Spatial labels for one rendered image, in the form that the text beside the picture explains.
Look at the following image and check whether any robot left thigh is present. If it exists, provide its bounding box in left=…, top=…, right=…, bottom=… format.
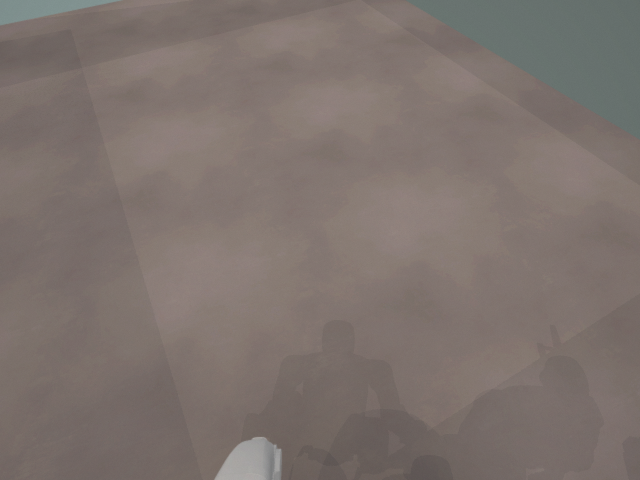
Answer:
left=214, top=440, right=282, bottom=480

